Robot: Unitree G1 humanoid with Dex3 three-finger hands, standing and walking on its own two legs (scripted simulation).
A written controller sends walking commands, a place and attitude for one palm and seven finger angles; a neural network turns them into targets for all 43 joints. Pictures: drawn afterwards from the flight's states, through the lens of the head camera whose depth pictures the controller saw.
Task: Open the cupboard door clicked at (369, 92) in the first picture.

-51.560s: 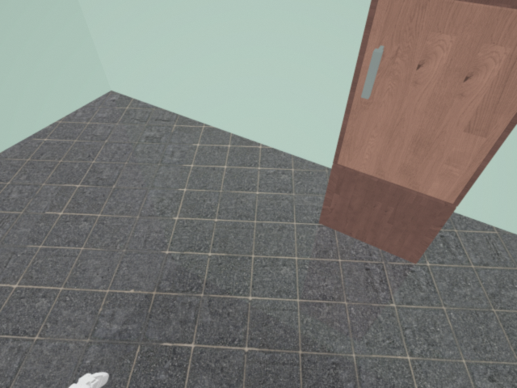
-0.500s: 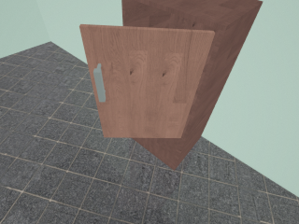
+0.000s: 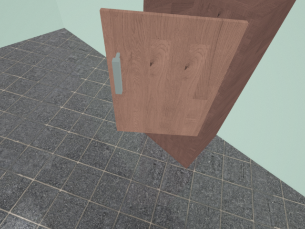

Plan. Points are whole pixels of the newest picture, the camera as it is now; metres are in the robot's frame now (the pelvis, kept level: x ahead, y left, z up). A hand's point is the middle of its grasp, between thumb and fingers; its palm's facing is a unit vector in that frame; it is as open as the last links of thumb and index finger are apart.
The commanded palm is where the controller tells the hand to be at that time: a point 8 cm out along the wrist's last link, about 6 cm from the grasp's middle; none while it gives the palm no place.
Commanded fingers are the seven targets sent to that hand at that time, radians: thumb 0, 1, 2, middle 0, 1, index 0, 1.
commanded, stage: look again from close up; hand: left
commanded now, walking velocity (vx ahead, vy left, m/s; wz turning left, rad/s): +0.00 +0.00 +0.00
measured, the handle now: (118, 73) +0.59 +0.17 +0.06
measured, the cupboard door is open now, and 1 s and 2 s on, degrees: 42 42 42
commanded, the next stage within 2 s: raise the hand with hooked fingers in 0.38 s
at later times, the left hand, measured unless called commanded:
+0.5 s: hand out of the picture +0.02 +0.22 -0.17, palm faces -0.03 -0.97 -0.23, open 7.3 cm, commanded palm +0.10 +0.27 -0.06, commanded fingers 0.00 0.85 0.88 -0.20 -0.33 -0.20 -0.33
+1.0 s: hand (65, 223) +0.14 +0.22 -0.04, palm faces +0.16 -0.99 -0.05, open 9.1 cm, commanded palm +0.14 +0.27 -0.02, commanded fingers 0.00 0.27 0.63 -0.25 -0.70 -0.25 -0.70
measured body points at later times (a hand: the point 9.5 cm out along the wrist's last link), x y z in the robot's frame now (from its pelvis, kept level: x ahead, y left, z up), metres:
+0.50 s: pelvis +0.00 +0.03 +0.01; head +0.02 +0.04 +0.45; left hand +0.02 +0.27 -0.15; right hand +0.02 -0.21 -0.15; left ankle +0.02 +0.09 -0.73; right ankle -0.05 -0.14 -0.73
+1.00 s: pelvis -0.04 -0.04 -0.08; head +0.00 -0.03 +0.37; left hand +0.12 +0.27 -0.03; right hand +0.17 -0.30 -0.12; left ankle +0.02 +0.09 -0.73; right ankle -0.01 -0.10 -0.73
